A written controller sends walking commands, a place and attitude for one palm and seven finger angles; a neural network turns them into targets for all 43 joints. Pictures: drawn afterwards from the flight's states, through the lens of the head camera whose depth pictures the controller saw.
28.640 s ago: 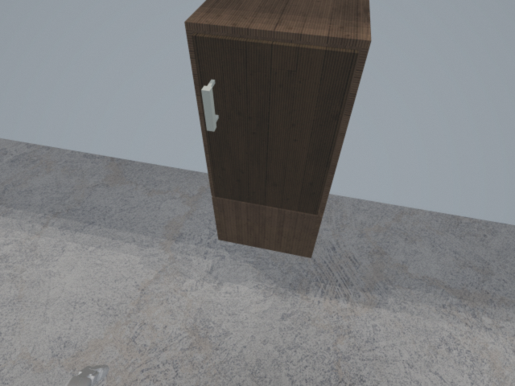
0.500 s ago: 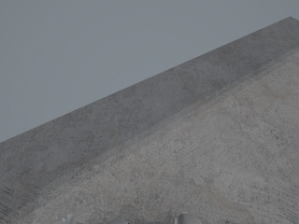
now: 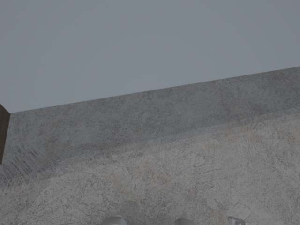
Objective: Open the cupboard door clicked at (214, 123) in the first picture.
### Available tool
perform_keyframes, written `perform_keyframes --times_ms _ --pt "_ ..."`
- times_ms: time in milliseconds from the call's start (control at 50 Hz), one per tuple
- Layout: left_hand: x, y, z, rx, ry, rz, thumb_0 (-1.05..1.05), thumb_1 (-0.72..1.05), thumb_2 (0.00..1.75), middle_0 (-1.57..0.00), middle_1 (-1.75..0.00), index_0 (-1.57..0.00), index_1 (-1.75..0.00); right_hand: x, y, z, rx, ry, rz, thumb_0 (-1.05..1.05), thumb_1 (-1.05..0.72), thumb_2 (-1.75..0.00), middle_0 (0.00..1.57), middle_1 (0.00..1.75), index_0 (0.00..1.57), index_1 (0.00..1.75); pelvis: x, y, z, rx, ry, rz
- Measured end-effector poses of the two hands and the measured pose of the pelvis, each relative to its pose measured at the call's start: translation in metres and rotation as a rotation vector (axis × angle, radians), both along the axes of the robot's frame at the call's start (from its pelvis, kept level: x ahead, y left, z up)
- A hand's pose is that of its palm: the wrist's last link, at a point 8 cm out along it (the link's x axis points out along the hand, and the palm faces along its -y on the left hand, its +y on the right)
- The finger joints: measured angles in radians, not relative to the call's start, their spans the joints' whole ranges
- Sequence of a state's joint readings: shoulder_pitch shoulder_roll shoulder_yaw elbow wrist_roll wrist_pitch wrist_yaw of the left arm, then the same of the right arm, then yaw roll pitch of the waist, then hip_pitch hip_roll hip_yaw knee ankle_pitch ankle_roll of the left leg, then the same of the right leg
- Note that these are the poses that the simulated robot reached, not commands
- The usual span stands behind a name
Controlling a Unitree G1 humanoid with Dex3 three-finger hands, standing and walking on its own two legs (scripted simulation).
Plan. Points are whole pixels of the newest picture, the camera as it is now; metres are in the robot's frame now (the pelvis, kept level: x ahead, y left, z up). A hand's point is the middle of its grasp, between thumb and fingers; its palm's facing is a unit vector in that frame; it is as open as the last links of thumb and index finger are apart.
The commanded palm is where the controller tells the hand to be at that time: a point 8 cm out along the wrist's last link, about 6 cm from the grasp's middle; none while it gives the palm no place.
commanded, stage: turn to face it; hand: left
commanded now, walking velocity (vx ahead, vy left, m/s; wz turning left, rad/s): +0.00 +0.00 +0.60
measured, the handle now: out of the picture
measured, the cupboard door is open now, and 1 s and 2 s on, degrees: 49 49 49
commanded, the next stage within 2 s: take the last steps up to it in 1.84 s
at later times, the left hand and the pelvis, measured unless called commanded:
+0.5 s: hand out of the picture +0.04 +0.15 -0.13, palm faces +0.28 -0.92 -0.26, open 7.4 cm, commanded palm none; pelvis +0.01 -0.06 +0.02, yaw +18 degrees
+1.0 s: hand out of the picture +0.00 +0.18 -0.14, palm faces +0.57 -0.77 -0.29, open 7.4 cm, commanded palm none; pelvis +0.03 -0.07 +0.01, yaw +36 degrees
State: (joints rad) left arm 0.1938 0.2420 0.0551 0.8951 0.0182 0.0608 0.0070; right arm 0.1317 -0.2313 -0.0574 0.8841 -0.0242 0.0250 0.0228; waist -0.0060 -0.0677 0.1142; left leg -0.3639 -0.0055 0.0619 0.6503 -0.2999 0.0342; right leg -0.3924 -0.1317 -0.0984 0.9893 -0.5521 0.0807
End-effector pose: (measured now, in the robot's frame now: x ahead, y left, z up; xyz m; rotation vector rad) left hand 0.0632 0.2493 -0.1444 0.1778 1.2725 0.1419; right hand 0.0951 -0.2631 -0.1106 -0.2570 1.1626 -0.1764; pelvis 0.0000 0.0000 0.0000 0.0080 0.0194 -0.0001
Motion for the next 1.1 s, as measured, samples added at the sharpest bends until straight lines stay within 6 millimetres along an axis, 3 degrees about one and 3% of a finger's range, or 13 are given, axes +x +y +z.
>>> perform_keyframes --times_ms 140,280,340,460,580,660,720,820,920,1020,1100 --pt "0.004 0.010 0.023 0.041 -0.058 0.073 0.01 0.91 0.90 -0.20 -0.30 -0.20 -0.29 0.006 0.006 0.004 0.013 0.038 0.068 0.01 -0.91 -0.90 0.20 0.30 0.20 0.30 0.000 -0.009 0.013 -0.017 0.008 0.077" --pt "0.008 -0.009 0.040 0.095 -0.137 0.123 0.01 0.91 0.90 -0.20 -0.30 -0.20 -0.29 0.013 -0.015 -0.014 0.059 0.079 0.109 0.01 -0.91 -0.90 0.20 0.30 0.20 0.30 0.004 -0.038 0.009 -0.007 0.010 0.162" --pt "-0.003 -0.022 0.043 0.118 -0.148 0.150 0.01 0.91 0.90 -0.20 -0.30 -0.20 -0.29 0.025 -0.027 -0.023 0.069 0.089 0.131 0.01 -0.91 -0.90 0.20 0.30 0.20 0.30 0.005 -0.049 0.006 0.000 0.001 0.202" --pt "-0.036 -0.049 0.046 0.079 -0.084 0.240 0.01 0.91 0.90 -0.20 -0.30 -0.21 -0.29 0.054 -0.032 -0.010 0.063 0.098 0.200 0.01 -0.91 -0.90 0.20 0.30 0.20 0.30 0.013 -0.057 0.018 0.026 -0.001 0.287" --pt "-0.074 -0.060 0.030 0.020 -0.042 0.350 0.01 0.90 0.90 -0.20 -0.30 -0.21 -0.29 0.094 -0.007 -0.001 0.041 0.075 0.329 0.01 -0.91 -0.90 0.19 0.30 0.20 0.30 0.016 -0.053 0.017 0.033 0.000 0.370" --pt "-0.107 -0.051 0.007 -0.008 -0.005 0.438 0.01 0.90 0.90 -0.20 -0.30 -0.21 -0.30 0.124 0.024 -0.002 0.020 -0.001 0.426 0.01 -0.91 -0.90 0.19 0.30 0.20 0.30 0.016 -0.040 0.002 0.011 -0.004 0.427" --pt "-0.123 -0.042 0.001 0.002 0.034 0.482 0.01 0.91 0.90 -0.20 -0.30 -0.21 -0.29 0.133 0.041 0.003 0.015 -0.038 0.476 0.01 -0.91 -0.90 0.20 0.30 0.20 0.30 0.014 -0.039 0.001 0.012 -0.013 0.455" --pt "-0.122 -0.028 0.016 0.038 -0.010 0.538 0.01 0.91 0.90 -0.20 -0.30 -0.20 -0.29 0.133 0.049 0.010 0.005 -0.012 0.531 0.01 -0.91 -0.90 0.20 0.30 0.20 0.30 0.015 -0.042 0.011 -0.015 -0.017 0.518" --pt "-0.109 -0.026 0.033 0.083 -0.081 0.567 0.01 0.91 0.90 -0.20 -0.30 -0.20 -0.29 0.135 0.044 0.004 0.019 0.036 0.564 0.01 -0.91 -0.90 0.20 0.30 0.20 0.30 0.021 -0.052 0.015 -0.023 -0.015 0.572" --pt "-0.101 -0.041 0.038 0.142 -0.130 0.594 0.01 0.91 0.90 -0.20 -0.30 -0.20 -0.29 0.151 0.030 -0.015 0.046 0.065 0.581 0.01 -0.91 -0.90 0.20 0.30 0.20 0.30 0.036 -0.070 0.005 0.000 -0.002 0.629" --pt "-0.111 -0.065 0.043 0.132 -0.111 0.647 0.01 0.91 0.90 -0.20 -0.30 -0.20 -0.29 0.166 0.028 -0.015 0.039 0.089 0.621 0.01 -0.91 -0.90 0.20 0.30 0.20 0.30 0.040 -0.074 0.010 0.007 -0.014 0.696"
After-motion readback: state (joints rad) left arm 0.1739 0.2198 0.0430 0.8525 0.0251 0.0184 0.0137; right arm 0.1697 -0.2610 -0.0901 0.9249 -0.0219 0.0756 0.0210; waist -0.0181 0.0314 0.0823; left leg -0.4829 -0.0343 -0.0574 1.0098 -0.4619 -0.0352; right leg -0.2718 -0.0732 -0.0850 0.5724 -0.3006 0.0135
